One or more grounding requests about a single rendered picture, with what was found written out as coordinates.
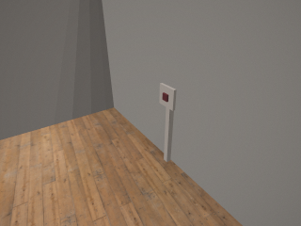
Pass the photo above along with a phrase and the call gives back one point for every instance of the panel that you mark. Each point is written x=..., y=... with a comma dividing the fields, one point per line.
x=170, y=107

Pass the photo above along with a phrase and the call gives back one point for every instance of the button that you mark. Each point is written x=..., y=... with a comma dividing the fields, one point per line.
x=165, y=97

